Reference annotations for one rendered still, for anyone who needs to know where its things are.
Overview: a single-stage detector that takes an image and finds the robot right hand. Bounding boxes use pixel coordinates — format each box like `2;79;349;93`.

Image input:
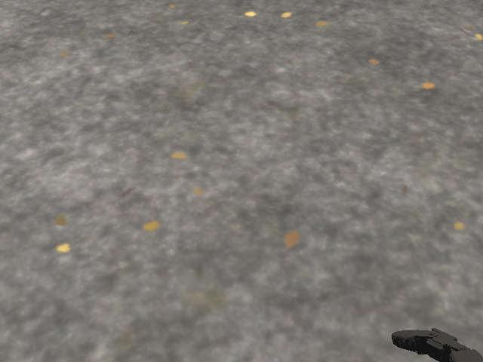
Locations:
392;328;483;362

